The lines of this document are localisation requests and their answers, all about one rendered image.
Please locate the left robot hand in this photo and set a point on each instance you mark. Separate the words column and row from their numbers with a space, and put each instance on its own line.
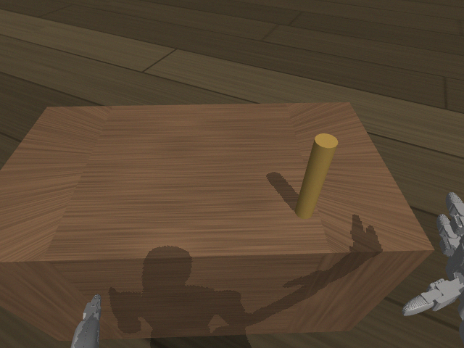
column 87, row 332

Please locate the right robot hand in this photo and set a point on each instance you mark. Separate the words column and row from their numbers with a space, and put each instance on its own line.
column 442, row 292

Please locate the can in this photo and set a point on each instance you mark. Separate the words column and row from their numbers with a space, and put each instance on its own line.
column 321, row 155

